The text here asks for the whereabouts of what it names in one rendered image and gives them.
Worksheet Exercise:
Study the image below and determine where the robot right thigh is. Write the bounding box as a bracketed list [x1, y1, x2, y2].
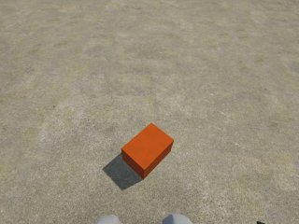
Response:
[162, 214, 192, 224]

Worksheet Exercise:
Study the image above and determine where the carton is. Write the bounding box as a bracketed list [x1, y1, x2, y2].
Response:
[121, 123, 174, 179]

